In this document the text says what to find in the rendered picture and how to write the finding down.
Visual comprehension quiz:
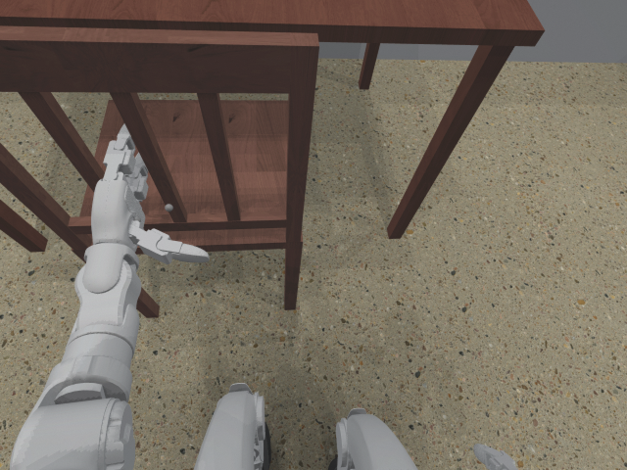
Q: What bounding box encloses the table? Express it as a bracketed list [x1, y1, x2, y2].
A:
[0, 0, 545, 252]

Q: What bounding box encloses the robot left shin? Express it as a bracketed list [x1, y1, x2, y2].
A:
[217, 383, 264, 470]

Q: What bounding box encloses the chair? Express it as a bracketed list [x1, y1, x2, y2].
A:
[0, 25, 319, 318]

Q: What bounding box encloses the robot right hand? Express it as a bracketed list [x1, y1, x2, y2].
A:
[473, 444, 518, 470]

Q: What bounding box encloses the robot left thigh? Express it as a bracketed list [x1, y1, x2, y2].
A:
[194, 391, 265, 470]

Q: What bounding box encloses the robot left hand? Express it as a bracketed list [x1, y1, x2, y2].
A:
[91, 124, 210, 264]

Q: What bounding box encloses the left robot upper arm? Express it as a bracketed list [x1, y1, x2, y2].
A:
[15, 398, 135, 470]

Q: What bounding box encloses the left robot forearm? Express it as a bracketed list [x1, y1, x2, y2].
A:
[10, 242, 141, 470]

